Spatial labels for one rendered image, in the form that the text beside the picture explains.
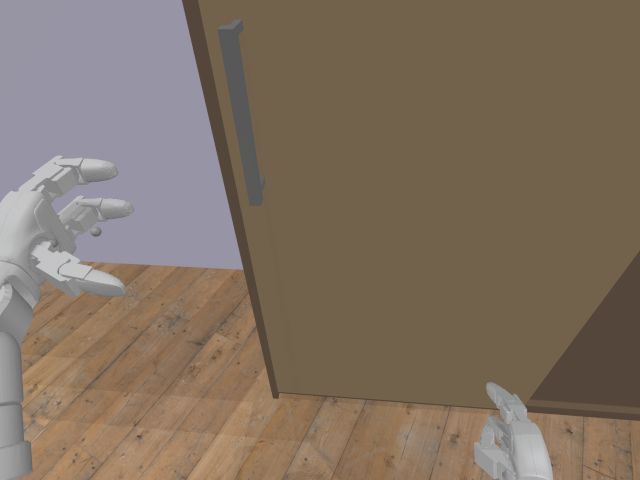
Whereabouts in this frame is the wardrobe door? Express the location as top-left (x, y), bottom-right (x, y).
top-left (530, 251), bottom-right (640, 407)
top-left (198, 0), bottom-right (640, 409)

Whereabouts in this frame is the left robot forearm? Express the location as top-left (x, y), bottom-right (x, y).
top-left (0, 260), bottom-right (42, 480)

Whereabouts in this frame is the handle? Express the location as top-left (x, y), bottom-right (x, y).
top-left (217, 20), bottom-right (265, 206)

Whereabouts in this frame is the robot right hand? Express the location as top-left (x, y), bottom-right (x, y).
top-left (474, 382), bottom-right (553, 480)

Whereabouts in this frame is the robot left hand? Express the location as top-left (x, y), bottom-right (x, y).
top-left (0, 155), bottom-right (134, 297)

